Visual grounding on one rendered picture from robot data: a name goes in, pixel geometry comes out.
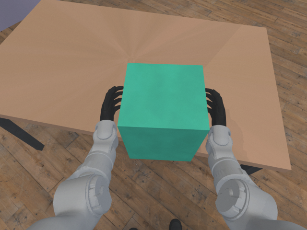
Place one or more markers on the robot left forearm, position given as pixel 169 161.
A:
pixel 102 155

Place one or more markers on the robot left upper arm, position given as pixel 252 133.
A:
pixel 79 204

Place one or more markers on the robot right hand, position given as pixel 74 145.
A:
pixel 217 110

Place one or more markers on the robot right upper arm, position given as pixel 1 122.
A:
pixel 246 207

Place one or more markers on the right robot foot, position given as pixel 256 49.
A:
pixel 175 224

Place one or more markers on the robot right forearm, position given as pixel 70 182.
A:
pixel 222 162

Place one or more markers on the carton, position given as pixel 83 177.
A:
pixel 163 113

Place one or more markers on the robot left hand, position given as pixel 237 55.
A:
pixel 108 107

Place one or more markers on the table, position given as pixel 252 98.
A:
pixel 58 64

